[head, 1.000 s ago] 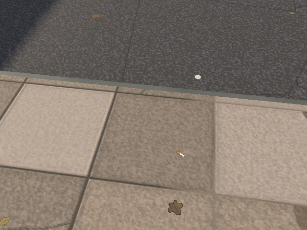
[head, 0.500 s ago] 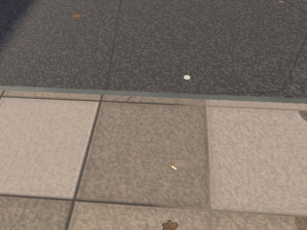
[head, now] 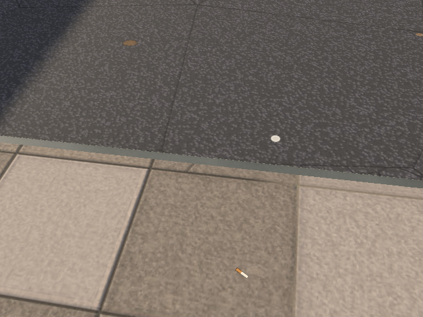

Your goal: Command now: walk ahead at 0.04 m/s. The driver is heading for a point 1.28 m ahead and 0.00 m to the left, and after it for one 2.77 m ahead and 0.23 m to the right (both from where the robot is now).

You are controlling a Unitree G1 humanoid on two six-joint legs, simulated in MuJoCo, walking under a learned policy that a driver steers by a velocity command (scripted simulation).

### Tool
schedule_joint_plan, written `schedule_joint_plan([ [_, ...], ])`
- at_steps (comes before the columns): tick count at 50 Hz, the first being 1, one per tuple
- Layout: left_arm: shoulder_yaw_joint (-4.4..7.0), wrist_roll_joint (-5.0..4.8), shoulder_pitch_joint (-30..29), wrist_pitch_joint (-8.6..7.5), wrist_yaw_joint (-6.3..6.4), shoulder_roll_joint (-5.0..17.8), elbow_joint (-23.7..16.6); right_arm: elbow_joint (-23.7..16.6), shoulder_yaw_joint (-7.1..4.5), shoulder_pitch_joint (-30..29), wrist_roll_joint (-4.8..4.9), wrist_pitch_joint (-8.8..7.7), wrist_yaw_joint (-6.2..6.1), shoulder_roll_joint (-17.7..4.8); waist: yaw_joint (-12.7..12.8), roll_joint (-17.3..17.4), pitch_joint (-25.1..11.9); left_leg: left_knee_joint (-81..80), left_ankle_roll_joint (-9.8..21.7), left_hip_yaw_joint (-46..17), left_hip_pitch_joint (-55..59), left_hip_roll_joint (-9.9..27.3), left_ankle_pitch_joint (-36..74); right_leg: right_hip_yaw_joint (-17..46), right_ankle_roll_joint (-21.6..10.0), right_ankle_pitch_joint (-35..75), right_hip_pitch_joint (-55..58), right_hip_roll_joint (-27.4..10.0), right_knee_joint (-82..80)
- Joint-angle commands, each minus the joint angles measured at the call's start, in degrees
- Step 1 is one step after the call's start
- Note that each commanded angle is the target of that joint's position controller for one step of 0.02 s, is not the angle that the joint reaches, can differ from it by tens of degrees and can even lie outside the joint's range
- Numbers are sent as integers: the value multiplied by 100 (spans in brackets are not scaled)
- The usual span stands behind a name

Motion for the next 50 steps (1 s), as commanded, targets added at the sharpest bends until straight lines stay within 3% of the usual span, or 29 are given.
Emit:
schedule_joint_plan([
  [1, 132, -35, 8, 22, 58, 684, -142, 86, -6, 430, 9, -90, -65, -250, -215, -403, 144, -1107, 91, 37, 831, -1, 523, 1607, -186, -526, -609, -1592, -803],
  [3, 104, -43, 146, -22, 38, 589, -67, 227, 5, 638, -38, -212, -108, -410, -178, -159, 42, -1504, 179, -566, 1472, 537, 1114, 1591, 100, -637, -864, -1406, -693],
  [4, 121, -118, 415, -10, 13, 475, 29, 312, -30, 425, 21, -246, -94, -584, 128, 316, 324, -1364, 302, -665, 982, 554, 1174, 1227, 235, -513, -728, -1007, -791],
  [5, 132, -89, 325, -1, 20, 557, 153, 348, 25, 388, 52, -282, -57, -303, 10, 270, 319, -1473, 282, -584, 674, 494, 1106, 1069, 230, -226, -290, -932, -650],
  [6, 144, -71, 279, 7, 30, 556, 206, 394, 62, 403, 60, -318, -48, -206, -5, 234, 252, -1546, 224, -526, 556, 458, 1106, 1047, 206, 6, 1, -951, -552],
  [13, 101, -61, 201, 30, 56, 421, 566, 677, 87, 487, 62, -322, -109, -210, -11, -117, 183, -1647, 201, -469, 658, 419, 1171, 1031, 193, 252, 216, -1015, -495],
  [29, 33, -73, 273, 58, 115, 269, 1101, 1112, 169, 773, 49, -282, -143, -3, -36, -149, 294, -1658, 162, -398, 651, 392, 1061, 1110, 232, 140, 180, -1066, -608],
  [30, 78, -79, 406, 78, 110, 381, 1143, 1133, 154, 898, 26, -276, -136, -11, -12, -289, 75, -1446, 200, -216, 640, 185, 237, 1198, 144, -1028, 268, -1005, -715],
  [31, 212, -83, 616, 132, 95, 706, 1185, 1044, 102, 848, -25, -262, -106, -114, 71, -562, 115, -881, 286, 41, 218, -117, -915, 1509, -95, -2807, 314, -1060, -818],
  [32, 313, -62, 995, 174, 63, 913, 1243, 868, 55, 545, -112, -246, -38, -221, 282, -798, 434, -205, 337, 247, -637, -275, -1534, 2239, -420, -4320, 361, -1517, -1244],
  [33, 381, -40, 1174, 190, 37, 989, 1282, 628, 66, 200, -178, -261, 37, -128, 396, -1091, 823, 503, 346, 546, -1265, -173, -1275, 3065, -786, -5011, 308, -2178, -1716],
  [34, 367, -9, 1110, 147, 14, 796, 1230, 358, 47, -350, -185, -309, 87, -181, 478, -861, 1159, 1207, 318, 355, -1817, 104, -883, 3513, -981, -4471, 169, -2541, -2003],
  [35, 369, 17, 916, 71, -3, 736, 1152, 213, 15, -587, -162, -382, 136, -189, 337, -413, 1045, 1540, 286, 158, -2085, 239, -490, 3413, -940, -3719, 302, -2548, -2011],
  [37, 407, -7, 550, -89, -6, 793, 982, 272, -57, -243, -121, -528, 250, -198, 31, -129, 297, 1663, 206, 80, -1956, 311, 97, 2730, -686, -2642, 742, -2231, -1854],
  [39, 412, -57, 346, -202, 1, 773, 881, 244, -121, -173, -78, -552, 301, -213, -94, -392, 33, 1530, 109, 249, -1605, 226, 424, 2048, -471, -2146, 574, -1845, -1826],
  [43, 398, -2, 887, -245, 39, 744, 1056, 28, -111, -483, -88, -487, 279, -82, 72, -786, 394, 510, -18, 476, -1301, 155, 339, 1580, -566, -1967, 152, -1721, -1778],
  [46, 395, 61, 1076, -246, 10, 790, 1098, -131, -94, -746, -54, -509, 207, -124, 210, -707, 582, -120, 28, 624, -940, 100, 241, 1460, -672, -1195, 31, -1782, -1369],
  [49, 394, 10, 899, -242, -25, 849, 1072, 8, -125, -124, -18, -595, 137, -174, -120, -562, 385, -906, 166, 789, 293, -106, 768, 1203, -467, 58, -338, -1648, -480],
  [50, 345, 23, 890, -259, -28, 709, 1065, 177, -184, 393, -21, -653, 82, -309, -294, -388, 137, -1184, 212, 639, 1051, -90, 771, 1015, -272, 322, -550, -1427, 106],
])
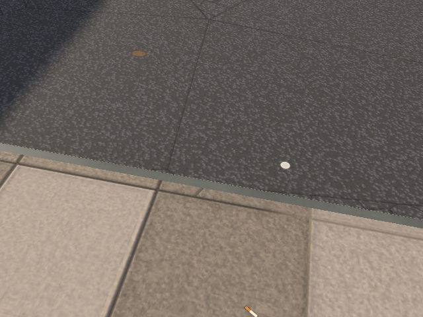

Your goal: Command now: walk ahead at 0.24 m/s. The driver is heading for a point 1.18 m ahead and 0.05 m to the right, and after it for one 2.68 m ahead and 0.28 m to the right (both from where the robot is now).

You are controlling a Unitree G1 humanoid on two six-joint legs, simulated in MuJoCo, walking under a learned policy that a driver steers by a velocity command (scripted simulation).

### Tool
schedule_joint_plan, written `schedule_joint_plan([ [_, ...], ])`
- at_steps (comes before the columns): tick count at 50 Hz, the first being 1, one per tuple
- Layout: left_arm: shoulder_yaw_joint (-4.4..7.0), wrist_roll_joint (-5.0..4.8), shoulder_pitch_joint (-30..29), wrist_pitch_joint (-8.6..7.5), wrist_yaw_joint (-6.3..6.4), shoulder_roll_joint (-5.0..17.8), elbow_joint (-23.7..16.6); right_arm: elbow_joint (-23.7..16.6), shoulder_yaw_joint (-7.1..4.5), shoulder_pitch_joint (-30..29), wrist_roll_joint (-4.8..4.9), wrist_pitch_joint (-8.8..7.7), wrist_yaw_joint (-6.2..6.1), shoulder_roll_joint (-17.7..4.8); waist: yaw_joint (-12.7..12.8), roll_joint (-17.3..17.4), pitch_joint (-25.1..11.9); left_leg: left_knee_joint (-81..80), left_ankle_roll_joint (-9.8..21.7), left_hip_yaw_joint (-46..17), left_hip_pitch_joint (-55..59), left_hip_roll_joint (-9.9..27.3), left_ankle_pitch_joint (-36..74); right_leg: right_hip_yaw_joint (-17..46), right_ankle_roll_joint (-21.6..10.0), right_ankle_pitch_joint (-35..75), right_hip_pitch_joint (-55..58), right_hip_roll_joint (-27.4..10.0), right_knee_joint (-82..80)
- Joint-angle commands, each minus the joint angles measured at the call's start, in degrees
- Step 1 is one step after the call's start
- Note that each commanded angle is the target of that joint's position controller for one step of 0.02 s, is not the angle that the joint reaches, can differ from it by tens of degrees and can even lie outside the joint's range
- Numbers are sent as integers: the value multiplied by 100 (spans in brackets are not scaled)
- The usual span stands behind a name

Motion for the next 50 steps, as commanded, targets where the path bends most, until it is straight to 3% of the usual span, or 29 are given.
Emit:
schedule_joint_plan([
  [1, -41, -19, 128, -70, -17, 222, -140, 240, -199, 1594, -44, -174, -146, -692, -758, 425, 149, -954, 209, -809, 2111, 562, 23, 295, -462, 849, -1632, -646, 1349],
  [2, -166, -61, 185, -72, -15, -240, -352, 218, -320, 2011, -45, -177, -182, -1376, -742, 1516, -112, -1579, 701, -2677, 2838, 1931, 421, -420, -134, -1031, -2807, 28, 2854],
  [3, -7, 32, 241, 19, 3, 316, -308, 376, -339, 2175, 54, -82, -169, -1348, -702, 1373, -4, -1625, 1269, -3254, 2441, 2350, 974, -260, -138, -1792, -3087, -42, 3806],
  [4, 23, 89, 93, 74, -22, 389, -269, 241, -223, 1733, 85, -81, -112, -884, -456, 693, 297, -1558, 1275, -2794, 2007, 2066, 1367, 35, -141, -1392, -3034, -315, 4188],
  [6, -31, 57, -82, 105, -77, 62, -220, 73, -91, 1078, 64, -133, -78, -439, -176, 453, 414, -1677, 948, -1713, 1393, 1466, 2168, 123, -27, -649, -2616, -554, 3936],
  [9, -37, 33, 16, 217, -78, -26, -112, 178, 56, 1115, 8, -219, -158, -182, 31, 508, 84, -1368, 852, -798, 1177, 1083, 4313, 1, 130, -197, -1893, -458, 3537],
  [12, -106, -40, -256, 325, 4, -162, -114, 288, 132, 1226, -9, -214, -209, -238, 24, 657, 45, -1173, 800, -473, 1101, 928, 4645, -86, 169, -59, -1525, -358, 2545],
  [15, -158, -82, -579, 398, 86, -134, -140, 425, 173, 1494, -4, -125, -250, -250, -169, 825, 35, -1048, 840, -560, 1157, 947, 4166, -177, 126, 31, -1240, -293, 1827],
  [17, -192, -95, -642, 409, 110, -139, -108, 462, 198, 1519, 20, -59, -258, -210, -195, 747, 112, -1019, 829, -738, 1010, 998, 3270, -176, 79, 201, -910, -323, 1314],
  [19, -237, -38, -627, 370, 119, -143, -66, 476, 197, 1484, 61, -9, -259, -200, -90, 388, 271, -976, 527, -825, 559, 842, 1768, 83, 38, 1288, -191, -543, 316],
  [20, -213, 5, -540, 319, 131, 49, -52, 455, 193, 1576, 50, -4, -256, -161, -170, 140, 252, -919, 365, -800, 305, 656, 970, 483, 20, 2006, 206, -951, 246],
  [21, -180, -44, -661, 301, 131, 260, -13, 544, 194, 2067, 93, 18, -233, 58, -513, -368, 412, -1080, 254, -637, 191, 289, 358, 700, -159, 2599, 152, -1162, 475],
  [22, -210, -106, -736, 319, 103, 58, 34, 670, 221, 2101, 86, 71, -254, 145, -407, -516, 523, -1177, 203, -546, 588, 192, 148, 626, -206, 2223, -306, -1074, 431],
  [23, -239, -103, -780, 318, 87, -85, 28, 674, 182, 1949, 73, 102, -276, 10, -330, -442, 712, -1113, 185, -571, 767, 220, 341, 568, -133, 1987, -565, -949, 329],
  [25, -245, -101, -756, 312, 127, -73, 71, 662, 150, 1800, 67, 127, -274, -75, -303, -324, 630, -1029, 194, -610, 1022, 309, 885, 497, -70, 2058, -536, -851, 227],
  [30, -225, -126, -734, 304, 168, -5, 144, 755, 178, 1743, 70, 142, -297, 39, -312, 67, 518, -1114, 139, -601, 1235, 360, 1031, 490, -83, 2087, -364, -852, 150],
  [41, -248, -105, -606, 322, 173, -81, 310, 897, 197, 1689, 74, 191, -330, 44, -309, 161, 591, -1179, 137, -606, 1339, 414, 972, 462, -61, 1868, -412, -822, -7],
  [42, -236, -95, -494, 334, 164, -79, 348, 945, 172, 1848, 61, 198, -317, -2, -343, 183, 379, -1202, 217, -567, 1441, 295, -101, 347, -123, 819, -404, -647, 67],
  [43, -152, -83, -474, 368, 132, 74, 318, 926, 83, 1919, 54, 225, -290, -212, -389, 354, 466, -1193, 414, -712, 1362, 230, -1739, 148, -240, -827, -698, -356, 420],
  [44, -94, -36, -696, 391, 66, 183, 168, 912, -6, 2126, 36, 254, -246, -433, -539, 553, 885, -1484, 672, -1272, 1291, 510, -3269, 149, -304, -1942, -1574, -263, 759],
  [45, -104, -13, -1207, 381, -15, 63, -126, 977, -77, 2532, 67, 261, -222, -588, -789, 891, 1388, -2090, 992, -2056, 1447, 1074, -4325, -145, -269, -2010, -2568, -147, 1389],
  [46, -157, 33, -1814, 335, -83, -154, -481, 992, -130, 2581, 75, 233, -225, -658, -909, 1227, 1884, -2621, 1301, -2788, 1548, 1770, -4281, -529, -193, -964, -3287, -285, 2142],
  [47, -89, 64, -2216, 276, -128, 46, -687, 981, -130, 2614, 9, 178, -218, -534, -962, 888, 1962, -2834, 1439, -3081, 1710, 2028, -3688, -286, -158, -769, -3869, -525, 2803],
  [48, -28, 70, -2168, 217, -182, 121, -745, 903, -151, 2453, -31, 109, -214, -553, -782, 549, 1730, -2779, 1411, -2955, 2034, 1983, -3137, -108, -126, -541, -4153, -640, 3111],
  [50, 61, 34, -1827, 105, -302, 187, -739, 733, -194, 2118, -8, -43, -202, -622, -469, 346, 1165, -2717, 1226, -2380, 2273, 1747, -2389, 6, -71, -137, -3953, -760, 3114],
])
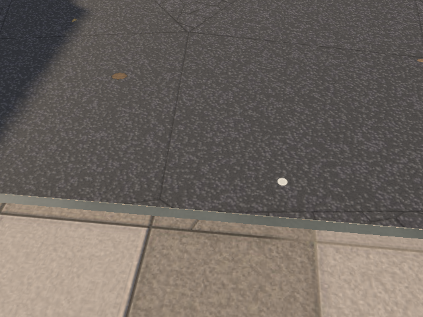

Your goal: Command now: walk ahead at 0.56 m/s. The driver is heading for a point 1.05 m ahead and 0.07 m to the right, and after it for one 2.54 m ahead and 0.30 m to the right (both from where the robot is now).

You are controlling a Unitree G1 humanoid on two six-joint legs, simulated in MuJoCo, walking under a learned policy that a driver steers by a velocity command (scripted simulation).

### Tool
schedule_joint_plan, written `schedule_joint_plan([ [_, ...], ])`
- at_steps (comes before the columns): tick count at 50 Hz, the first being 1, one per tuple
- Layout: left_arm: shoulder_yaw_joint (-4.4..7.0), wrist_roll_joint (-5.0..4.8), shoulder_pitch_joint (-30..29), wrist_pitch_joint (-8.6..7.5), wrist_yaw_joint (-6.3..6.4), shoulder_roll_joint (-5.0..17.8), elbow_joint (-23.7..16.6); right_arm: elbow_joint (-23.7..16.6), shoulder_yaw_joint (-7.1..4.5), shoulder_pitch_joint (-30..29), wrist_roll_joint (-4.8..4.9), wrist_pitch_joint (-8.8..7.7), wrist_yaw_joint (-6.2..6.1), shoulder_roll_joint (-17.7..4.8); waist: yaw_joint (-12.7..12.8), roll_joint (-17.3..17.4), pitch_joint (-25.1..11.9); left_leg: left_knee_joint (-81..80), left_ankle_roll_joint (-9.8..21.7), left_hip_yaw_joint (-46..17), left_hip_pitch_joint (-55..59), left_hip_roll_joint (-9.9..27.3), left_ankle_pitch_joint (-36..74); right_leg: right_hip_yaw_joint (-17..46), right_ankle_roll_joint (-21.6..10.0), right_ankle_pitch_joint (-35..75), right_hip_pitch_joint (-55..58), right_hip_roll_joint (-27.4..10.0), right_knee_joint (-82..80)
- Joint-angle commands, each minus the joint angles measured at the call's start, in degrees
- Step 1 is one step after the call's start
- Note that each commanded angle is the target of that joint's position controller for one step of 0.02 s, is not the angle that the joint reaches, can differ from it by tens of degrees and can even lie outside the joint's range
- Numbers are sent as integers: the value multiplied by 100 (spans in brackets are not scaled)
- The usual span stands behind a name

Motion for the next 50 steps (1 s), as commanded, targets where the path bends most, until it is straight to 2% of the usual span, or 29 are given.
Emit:
schedule_joint_plan([
  [1, 188, -38, -860, -250, -162, 518, -723, -221, -182, 103, 21, -220, 1, -778, 123, 144, 895, -1688, 793, -1957, 216, 1891, -1599, 302, 58, 455, -1924, -425, 226],
  [4, 220, -54, -1161, -198, -217, 433, -964, -301, -194, 29, 29, -348, 16, -774, 140, 466, 1020, -1723, 634, -1300, -462, 1620, -1236, 80, 97, 753, -1140, -332, -603],
  [8, 276, -57, -1263, -202, -237, 520, -1201, -351, -240, 106, 22, -407, 97, -948, 119, 432, 1144, -1502, 749, -965, -798, 1729, -911, -358, -76, 727, -251, -193, -1310],
  [10, 416, -29, 92, -271, -171, 730, -836, -426, -245, -189, 3, -432, 152, -1053, 811, 150, 623, 87, 661, -385, -1408, 1408, 1259, -658, -230, 556, 1590, 240, -1563],
  [11, 585, 22, 1566, -350, -75, 1127, -395, -478, -197, -330, -56, -438, 184, -966, 1463, -492, -172, 2234, 495, 143, -2209, 927, 2226, -130, -395, -76, 3250, -1, -1732],
  [12, 732, 137, 2475, -403, -10, 1957, -246, -861, -61, -344, 62, -478, 257, -360, 1519, -2377, -785, 4831, 160, 295, -3896, 47, -272, 3273, -873, -3453, 4172, -1809, -3324],
  [13, 543, 116, 1588, -370, -21, 1462, -407, -1111, -131, -863, 34, -535, 291, -570, 1083, -1712, -408, 5804, 331, -863, -4589, -121, -499, 4903, -811, -3775, 3417, -2010, -4216],
  [14, 483, 109, 754, -368, -34, 1365, -641, -1262, -141, -1092, 77, -532, 326, -636, 659, -1076, 29, 6118, 417, -869, -4877, 352, 90, 4030, -706, -3065, 2909, -2044, -3827],
  [15, 422, 59, 521, -414, -71, 1130, -699, -1219, -147, -1095, 71, -540, 372, -704, 517, -399, 24, 5875, 407, -805, -4575, 662, 606, 3234, -664, -2168, 2422, -1817, -3781],
  [18, 254, -19, 405, -522, -9, 774, -645, -1263, -115, -969, -119, -313, 480, -428, 46, -541, 313, 5249, 106, -673, -4048, 983, 844, 2120, -519, -1276, 1458, -1313, -4154],
  [21, 235, -52, 833, -615, 35, 816, -575, -1542, -92, -1626, -97, -126, 529, -441, 89, -318, 794, 4900, -130, -416, -4738, 1033, 1283, 1555, -645, -451, 1409, -1129, -4456],
  [24, 196, -76, 1156, -689, 13, 760, -603, -1969, -71, -2671, -65, -111, 526, -516, 284, -203, 1076, 3684, -239, -109, -4823, 927, 1830, 973, -766, 650, 1383, -911, -4737],
  [28, 162, -163, 1406, -775, 72, 819, -576, -2249, 7, -3317, 2, -143, 563, -425, 338, -263, 1208, 2095, 15, 269, -3957, 696, 2526, 416, -745, 2579, 1782, -966, -5199],
  [30, 159, -159, 1485, -755, 87, 921, -525, -2326, 4, -3376, 21, -160, 531, -478, 312, -346, 1081, 1639, 236, 467, -3664, 461, 2374, 115, -685, 4073, 2503, -1006, -4968],
  [32, 187, -73, 1493, -696, 117, 1154, -489, -2313, -61, -3030, 43, -149, 447, -656, 98, -713, 590, 1569, 429, 674, -3035, 1, 1784, -53, -581, 6830, 3205, -1151, -4042],
  [34, 293, 75, 1395, -522, 230, 1520, -439, -1947, -232, -1474, 69, -144, 323, -1046, -666, -1071, -339, 1620, 601, 514, -1524, -364, 912, -118, -489, 8210, 3393, -1305, -1929],
  [35, 358, 72, 1113, -429, 247, 1648, -499, -1557, -362, -196, 40, -135, 245, -1290, -1297, -927, -878, 1167, 678, 401, -122, -314, 790, -240, -438, 7577, 2802, -1121, -166],
  [36, 289, 43, 1021, -450, 184, 1235, -661, -1387, -509, 705, -90, -133, 148, -1782, -1450, -389, -1533, 1366, 835, -1000, 1481, 899, -1056, -87, -480, 4946, 1222, -648, 2044],
  [37, 136, -337, 1620, -590, -19, 390, -892, -1360, -554, 373, -173, -165, 216, -1906, -476, 1478, -2133, -27, 1362, -4686, 2693, 2247, -2839, 689, -247, -156, -1129, 567, 3957],
  [38, 198, -374, 972, -652, 37, 888, -1109, -1432, -540, -254, -122, -180, 292, -1655, -491, 799, -1566, -529, 1343, -4952, 2268, 2134, -2060, 1135, -418, 194, -1929, 321, 4276],
  [39, 225, -323, 466, -685, 73, 1017, -1221, -1353, -454, -441, -121, -253, 300, -1285, -433, 134, -889, -393, 1265, -3877, 1551, 2041, -1207, 1027, -479, 519, -2098, -14, 4120],
  [40, 190, -257, 339, -696, 61, 894, -1254, -1218, -369, -472, -135, -303, 308, -917, -222, -446, -400, -493, 1125, -3199, 613, 1870, -612, 987, -517, 696, -1870, -253, 3704],
  [42, 122, -51, 284, -506, -45, 603, -1346, -1037, -216, -579, -107, -411, 236, -575, 250, -348, 37, -731, 790, -2309, -719, 1445, -480, 1059, -419, 776, -1325, -530, 3053],
  [44, 71, 10, 92, -308, -138, 521, -1484, -953, -186, -466, 28, -525, 204, -635, 443, -108, 448, -1080, 698, -1859, -1320, 1232, -513, 969, -225, 847, -1366, -728, 2381],
  [45, 62, 25, -395, -259, -159, 658, -1712, -1000, -188, -581, 94, -588, 212, -754, 505, -175, 809, -1351, 599, -1370, -1892, 1010, -196, 821, -115, 1205, -1172, -792, 1343],
  [47, 7, 49, -1210, -292, -238, 720, -2017, -973, -178, -528, 177, -653, 232, -873, 351, -119, 1117, -1616, 487, -517, -2382, 441, 889, 225, -49, 2330, -460, -531, -397],
  [48, -51, 86, -1134, -272, -286, 613, -1965, -956, -261, -408, 154, -663, 250, -1167, 298, 276, 861, -1624, 574, -516, -2525, 567, 1611, -135, 20, 2567, 204, -328, -318],
  [49, 2, 48, -712, -266, -309, 742, -1721, -980, -278, -409, 82, -701, 271, -1225, 383, 188, 643, -1358, 571, -378, -2327, 703, 2461, -201, -52, 3270, 480, -276, 182],
  [50, 44, -13, -711, -283, -280, 873, -1686, -973, -245, -318, 125, -699, 281, -1135, 383, -4, 570, -1222, 530, -245, -1951, 734, 2910, -124, -108, 3379, 364, -303, 110],
])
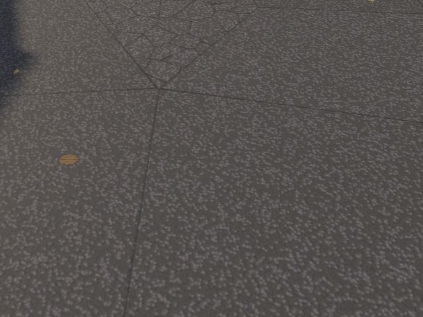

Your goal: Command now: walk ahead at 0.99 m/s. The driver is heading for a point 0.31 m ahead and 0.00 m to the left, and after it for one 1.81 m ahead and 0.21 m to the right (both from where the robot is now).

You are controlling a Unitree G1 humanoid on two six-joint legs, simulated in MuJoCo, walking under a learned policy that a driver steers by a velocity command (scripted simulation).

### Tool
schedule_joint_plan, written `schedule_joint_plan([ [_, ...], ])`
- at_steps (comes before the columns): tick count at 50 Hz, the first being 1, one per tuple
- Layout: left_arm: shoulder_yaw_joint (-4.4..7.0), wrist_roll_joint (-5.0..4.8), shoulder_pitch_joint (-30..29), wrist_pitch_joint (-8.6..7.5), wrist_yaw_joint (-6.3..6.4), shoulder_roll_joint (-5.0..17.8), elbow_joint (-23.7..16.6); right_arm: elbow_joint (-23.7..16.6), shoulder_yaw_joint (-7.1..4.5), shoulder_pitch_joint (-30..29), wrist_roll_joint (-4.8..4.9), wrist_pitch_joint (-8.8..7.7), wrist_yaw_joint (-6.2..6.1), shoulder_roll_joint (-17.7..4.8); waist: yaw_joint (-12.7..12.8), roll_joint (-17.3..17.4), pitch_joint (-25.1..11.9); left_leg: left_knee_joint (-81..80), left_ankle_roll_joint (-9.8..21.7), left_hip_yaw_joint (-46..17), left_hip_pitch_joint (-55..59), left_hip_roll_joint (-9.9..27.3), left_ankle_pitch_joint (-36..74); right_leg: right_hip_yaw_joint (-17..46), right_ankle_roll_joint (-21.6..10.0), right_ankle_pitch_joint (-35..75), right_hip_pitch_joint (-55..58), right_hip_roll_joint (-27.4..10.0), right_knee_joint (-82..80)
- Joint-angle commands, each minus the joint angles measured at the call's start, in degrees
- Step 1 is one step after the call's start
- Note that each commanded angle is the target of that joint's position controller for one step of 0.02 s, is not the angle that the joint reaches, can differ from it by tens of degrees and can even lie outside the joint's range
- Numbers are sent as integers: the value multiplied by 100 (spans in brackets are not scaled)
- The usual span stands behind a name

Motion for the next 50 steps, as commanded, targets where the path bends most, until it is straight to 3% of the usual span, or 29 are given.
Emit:
schedule_joint_plan([
  [1, 142, -84, 106, -87, -18, 532, -78, -268, -61, -176, 23, -197, -30, -522, 298, 264, 536, -398, 395, -513, -777, 1219, 2411, 62, -205, 1616, 567, -54, -479],
  [2, 180, -51, -253, -155, -42, 621, -216, -167, -60, 321, -31, -183, -92, -568, 22, 349, 530, -197, 510, -728, 409, 1454, 2400, -9, -305, 1506, -478, -32, -705],
  [5, 106, 57, -987, -254, -141, 311, -480, -263, 40, 182, -48, -130, -245, -427, -264, -91, 744, 343, 347, -572, -21, 1286, 1557, -369, -264, 2797, 255, 162, -2399],
  [9, 37, 186, -372, -364, -24, 187, -117, -142, 168, 412, -100, -41, -475, -460, -373, -80, 511, 2356, 141, -637, 320, 1025, 2399, -564, -13, 3130, 1089, 540, -3210],
  [10, 71, 181, 398, -393, 50, 277, 114, -101, 200, 461, -157, 39, -532, -464, -150, -42, 120, 3431, 133, -691, 209, 935, 2546, -490, -22, 3386, 1829, 539, -3310],
  [11, 159, 155, 1634, -384, 159, 458, 565, -91, 205, 227, -163, 109, -567, -507, 433, 10, -337, 4950, 124, -687, -16, 836, 2580, -573, -5, 3929, 2886, 417, -3648],
  [12, 256, 305, 2944, -403, 211, 679, 966, -102, 154, -37, 63, 161, -542, -620, 1228, -434, -874, 6866, -51, -271, -926, 544, 1785, -724, -52, 4994, 4641, 171, -3920],
  [13, 345, 410, 3173, -404, 174, 1221, 1035, -142, 112, 120, 155, 239, -553, -262, 1056, -1013, -979, 9575, -210, -74, -2991, -221, -3644, 62, -350, 7727, 6043, -869, -2399],
  [14, 430, 219, 3436, -350, 130, 1585, 953, -423, 183, 821, 679, 204, -580, -155, 806, -1385, -2732, 10821, -363, -1318, -5532, -207, -3839, 1525, -1232, 10072, 9276, -2477, 140],
  [15, 389, 0, 3317, -208, 135, 1171, 744, -532, 197, 173, 552, 166, -569, -486, 1281, -128, -3275, 10198, -246, -1433, -5862, 257, -2870, 1688, -1224, 8718, 8956, -2319, -564],
  [16, 372, -43, 2536, -176, 260, 1146, 668, -745, 242, -111, 416, 255, -504, -457, 897, 2, -3103, 9714, -308, -1267, -6355, 583, -2259, 2074, -1804, 5378, 8270, -2527, -1211],
  [17, 277, -9, 2132, -113, 406, 671, 619, -614, 283, -471, 25, 379, -452, -292, 699, 652, -2361, 9122, -452, -869, -5825, 929, -1934, 2122, -1878, 3600, 6299, -2216, -1874],
  [18, 166, -29, 2044, -183, 463, 474, 588, -649, 271, -617, -299, 506, -316, -245, 557, 721, -1518, 8630, -472, -967, -5354, 986, -1761, 1862, -1850, 3135, 4707, -2105, -2246],
  [19, 65, -82, 2144, -223, 434, 336, 743, -634, 266, -668, -472, 632, -245, -105, 377, 834, -969, 8348, -474, -863, -4559, 980, -1855, 1610, -1718, 3877, 3173, -1929, -2379],
  [21, 73, -122, 1645, -328, 372, 497, 854, -1303, 304, -1732, -209, 622, -175, -13, -45, 242, 97, 4754, -527, -744, -3712, 1122, 82, 389, -922, 2716, 1172, -726, -3287],
  [22, 58, -126, 1086, -379, 304, 414, 753, -1169, 334, -1408, -201, 541, -95, 128, -253, -145, -96, 3462, -497, -478, -2396, 936, 1337, -255, -656, 2638, 561, -5, -3225],
  [24, 123, -205, 1174, -413, 177, 527, 773, -821, 338, -872, -64, 431, -6, 163, -219, -815, -712, 2719, -486, -286, -1416, 599, 2381, -387, -602, 2711, 1135, 63, -2916],
  [27, 155, -331, 1417, -345, 142, 452, 941, -800, 268, -1215, -138, 359, -41, -163, -59, -434, -418, 1951, -267, -341, -1488, 707, 2532, -100, -429, 2275, 2012, -235, -2620],
  [29, 153, -247, 1875, -204, 212, 417, 1112, -679, 205, -1140, -266, 230, -43, -309, 7, -188, -230, 1255, -93, -351, -1102, 672, 2683, -88, -208, 1638, 2275, -40, -1843],
  [30, 187, -138, 2525, -146, 247, 439, 1231, -644, 138, -974, -298, 165, -53, -656, 156, 465, -344, 1339, 46, -874, -641, 1349, 5428, -265, 11, 433, 2208, 272, -1122],
  [31, 66, -255, 3575, -44, 331, -76, 1468, -626, 116, -760, -239, 199, -71, -647, 372, 1327, -1180, 1621, 839, -1930, 267, 2611, 7889, -451, 184, -2550, 1861, 728, 33],
  [32, 99, -284, 3371, 127, 380, 29, 1500, -645, 220, -675, -73, 250, -73, -309, 149, 1126, -1604, 1346, 1282, -2581, 201, 2935, 7560, -163, 267, -4246, 1721, 962, 877],
  [33, 146, -197, 2931, 234, 355, 186, 1331, -707, 228, -964, 8, 298, -98, -379, 237, 879, -1339, 1016, 1287, -2581, -224, 2773, 6224, 86, 298, -4343, 1520, 943, 1090],
  [35, 136, -80, 2338, 395, 346, 120, 1223, -768, 259, -1638, -78, 414, -209, -320, 452, 725, -664, 423, 937, -2181, -1357, 2419, 4023, 174, 360, -3816, 1685, 708, 762],
  [37, 88, -57, 2350, 495, 387, 21, 1304, -740, 244, -1870, -164, 477, -254, -288, 600, 932, -480, 149, 601, -1763, -1906, 2008, 3021, -10, 405, -3370, 2183, 685, 47],
  [41, 31, -124, 2254, 524, 413, -91, 1459, -591, 197, -1792, -88, 516, -229, -350, 585, 727, -680, 46, 371, -1605, -1973, 1810, 1499, -133, 350, -2496, 2744, 733, -1076],
  [44, 31, 19, 2112, 458, 404, 102, 1456, -524, 174, -1773, -13, 631, -184, -284, 535, 409, -237, -47, -246, -1515, -2671, 1470, -759, 321, 169, -1869, 3168, 340, -2434],
  [46, -5, -35, 1752, 395, 388, 111, 1431, -445, 153, -1651, 30, 677, -123, -202, 293, -224, 399, 226, -415, -1028, -1922, 1027, -99, 846, 85, -3157, 1694, -3, -3021],
  [50, -9, -110, 1611, 249, 447, 109, 1474, -193, 144, -1317, -85, 590, -89, -161, 158, -195, 222, 497, -317, -1052, -1212, 1097, 859, 693, 212, -2524, 1751, 79, -3164],
])
Keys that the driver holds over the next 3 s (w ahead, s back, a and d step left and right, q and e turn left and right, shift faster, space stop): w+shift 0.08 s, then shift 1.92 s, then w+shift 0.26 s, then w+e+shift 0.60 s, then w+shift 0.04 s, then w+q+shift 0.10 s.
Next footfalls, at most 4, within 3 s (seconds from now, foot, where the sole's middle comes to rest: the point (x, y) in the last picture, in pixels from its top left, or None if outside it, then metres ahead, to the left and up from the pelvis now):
0.24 right None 0.44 -0.11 -0.93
0.58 left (191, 294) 0.65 0.08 -0.93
0.88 right None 0.55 -0.12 -0.93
2.34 left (172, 259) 0.79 0.15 -0.93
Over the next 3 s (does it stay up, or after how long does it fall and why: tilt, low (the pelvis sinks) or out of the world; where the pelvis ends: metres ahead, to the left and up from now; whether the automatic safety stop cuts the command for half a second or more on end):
stays up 1.15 -0.05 -0.18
